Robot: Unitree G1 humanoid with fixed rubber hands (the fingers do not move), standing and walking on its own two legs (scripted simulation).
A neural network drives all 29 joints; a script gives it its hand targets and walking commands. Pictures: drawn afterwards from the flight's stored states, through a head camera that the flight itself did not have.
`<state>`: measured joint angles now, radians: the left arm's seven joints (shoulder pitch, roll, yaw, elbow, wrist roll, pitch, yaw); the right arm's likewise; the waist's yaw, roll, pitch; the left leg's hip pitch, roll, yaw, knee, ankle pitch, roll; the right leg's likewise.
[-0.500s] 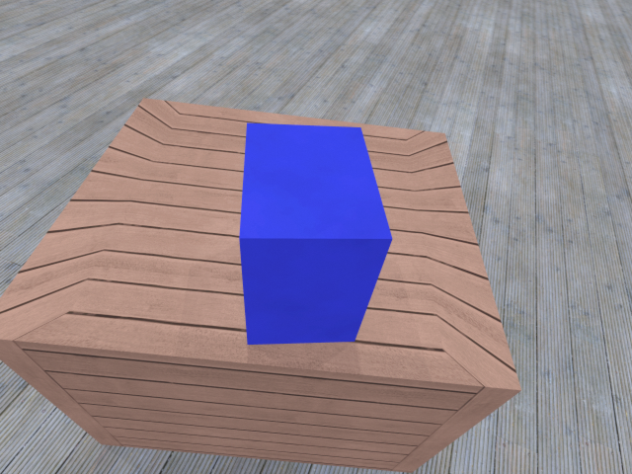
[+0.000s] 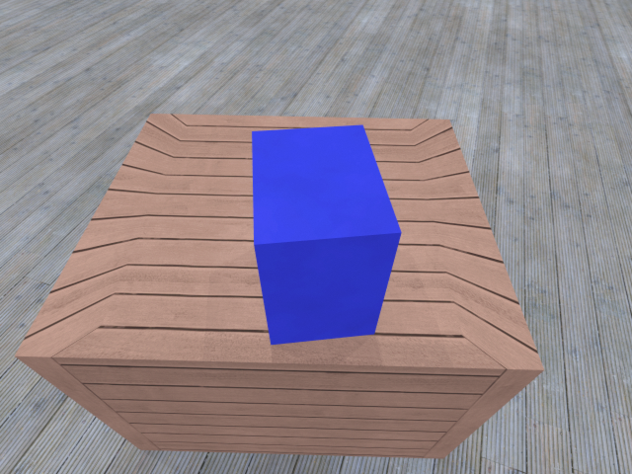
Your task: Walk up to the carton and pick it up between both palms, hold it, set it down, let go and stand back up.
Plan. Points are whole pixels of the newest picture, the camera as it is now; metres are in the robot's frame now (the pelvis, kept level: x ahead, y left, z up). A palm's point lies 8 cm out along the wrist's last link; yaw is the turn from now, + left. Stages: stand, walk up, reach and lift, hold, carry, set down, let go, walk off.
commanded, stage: walk up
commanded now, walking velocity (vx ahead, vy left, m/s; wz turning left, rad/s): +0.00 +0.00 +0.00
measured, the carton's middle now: (315, 237) +0.48 +0.00 -0.01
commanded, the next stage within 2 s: none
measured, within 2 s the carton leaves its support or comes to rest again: neither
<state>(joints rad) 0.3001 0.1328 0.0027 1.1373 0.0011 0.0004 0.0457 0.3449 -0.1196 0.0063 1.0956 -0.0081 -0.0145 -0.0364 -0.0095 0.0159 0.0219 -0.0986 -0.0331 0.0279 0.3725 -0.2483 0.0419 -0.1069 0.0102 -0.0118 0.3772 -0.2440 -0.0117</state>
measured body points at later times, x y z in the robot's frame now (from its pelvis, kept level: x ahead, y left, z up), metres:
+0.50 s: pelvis -0.02 -0.01 -0.01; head -0.01 -0.01 +0.44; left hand -0.04 +0.21 -0.17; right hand -0.01 -0.23 -0.17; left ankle -0.03 +0.09 -0.74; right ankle -0.02 -0.11 -0.74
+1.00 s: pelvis -0.02 -0.02 +0.00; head -0.01 -0.02 +0.45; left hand -0.06 +0.18 -0.16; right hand -0.05 -0.22 -0.16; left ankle -0.03 +0.09 -0.74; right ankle -0.02 -0.11 -0.74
